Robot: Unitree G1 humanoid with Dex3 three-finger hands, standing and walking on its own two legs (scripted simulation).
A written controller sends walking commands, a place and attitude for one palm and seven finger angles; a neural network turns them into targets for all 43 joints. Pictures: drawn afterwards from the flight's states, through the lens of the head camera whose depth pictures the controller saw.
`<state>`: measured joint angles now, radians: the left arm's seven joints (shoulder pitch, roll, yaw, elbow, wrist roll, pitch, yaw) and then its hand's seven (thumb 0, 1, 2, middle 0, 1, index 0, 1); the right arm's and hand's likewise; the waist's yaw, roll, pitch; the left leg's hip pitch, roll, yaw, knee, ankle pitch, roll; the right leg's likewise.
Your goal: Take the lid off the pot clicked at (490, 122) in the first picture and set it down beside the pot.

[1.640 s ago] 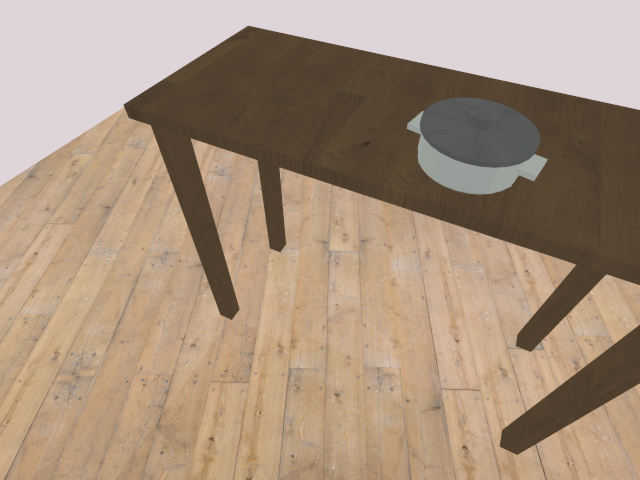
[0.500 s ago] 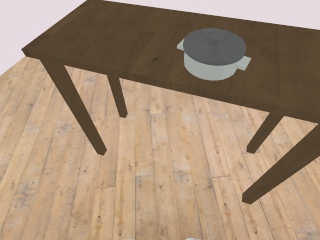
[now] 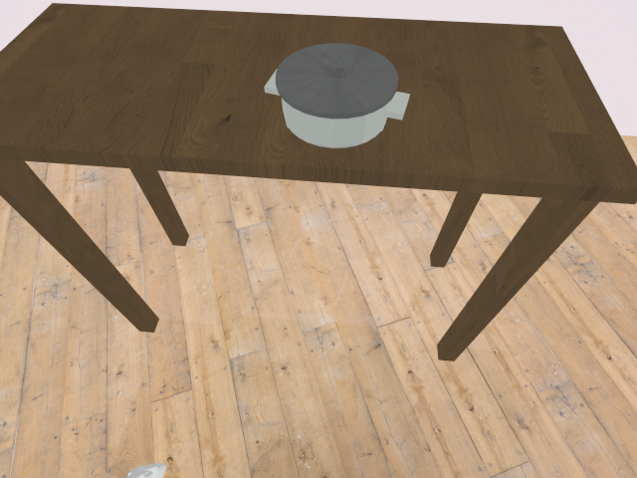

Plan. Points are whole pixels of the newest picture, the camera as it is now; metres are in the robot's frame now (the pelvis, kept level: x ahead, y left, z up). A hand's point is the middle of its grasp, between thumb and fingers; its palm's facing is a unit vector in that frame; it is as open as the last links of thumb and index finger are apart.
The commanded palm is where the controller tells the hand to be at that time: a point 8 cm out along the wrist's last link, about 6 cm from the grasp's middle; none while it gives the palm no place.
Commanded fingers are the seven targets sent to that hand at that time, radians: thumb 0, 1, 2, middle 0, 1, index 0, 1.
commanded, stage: take the last steps up to it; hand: left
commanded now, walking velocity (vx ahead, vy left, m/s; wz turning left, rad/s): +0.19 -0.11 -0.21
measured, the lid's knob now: (337, 63) +0.63 +0.01 +0.16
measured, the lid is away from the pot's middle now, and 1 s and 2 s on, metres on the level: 0.00 0.00 0.00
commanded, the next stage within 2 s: come to a stop and stand still in 0.36 s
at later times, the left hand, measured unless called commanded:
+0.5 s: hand (208, 471) +0.14 +0.17 -0.18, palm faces -0.06 -0.99 -0.14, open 7.4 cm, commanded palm none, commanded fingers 0.00 0.90 0.90 -0.20 -0.30 -0.20 -0.30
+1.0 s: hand (257, 396) +0.24 +0.11 -0.15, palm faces -0.03 -0.96 -0.27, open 7.3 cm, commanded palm none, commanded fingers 0.00 0.90 0.90 -0.20 -0.30 -0.20 -0.30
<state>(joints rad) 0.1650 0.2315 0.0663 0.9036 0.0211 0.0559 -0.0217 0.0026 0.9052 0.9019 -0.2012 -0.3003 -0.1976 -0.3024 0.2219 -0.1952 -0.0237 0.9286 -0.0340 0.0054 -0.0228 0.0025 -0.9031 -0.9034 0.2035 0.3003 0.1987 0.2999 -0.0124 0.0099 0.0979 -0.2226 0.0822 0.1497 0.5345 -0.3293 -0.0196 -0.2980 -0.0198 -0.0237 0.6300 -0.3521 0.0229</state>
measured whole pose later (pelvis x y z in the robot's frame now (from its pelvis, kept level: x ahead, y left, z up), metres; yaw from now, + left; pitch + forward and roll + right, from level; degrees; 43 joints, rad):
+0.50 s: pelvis +0.10 -0.01 +0.00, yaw -5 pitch +1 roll -1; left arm 0.28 0.20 0.07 1.01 0.03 0.04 -0.02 0.01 0.91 0.90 -0.20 -0.30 -0.20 -0.30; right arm 0.33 -0.14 0.00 1.00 -0.04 -0.05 -0.04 0.00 -0.91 -0.90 0.20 0.30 0.20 0.30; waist -0.02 -0.06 0.02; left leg -0.21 0.05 0.15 0.51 -0.31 0.02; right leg -0.46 -0.01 0.00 1.15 -0.37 -0.01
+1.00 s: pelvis +0.14 -0.07 +0.01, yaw -4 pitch +1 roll +2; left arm 0.14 0.15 0.04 0.93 0.02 0.01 0.05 0.00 0.90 0.90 -0.21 -0.30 -0.20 -0.30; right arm 0.12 -0.24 -0.08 0.98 -0.02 0.08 -0.02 0.00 -0.91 -0.90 0.20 0.30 0.19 0.30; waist 0.00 0.02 0.13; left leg -0.51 -0.03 -0.01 1.22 -0.45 -0.07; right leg -0.34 -0.06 -0.08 0.51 -0.19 -0.04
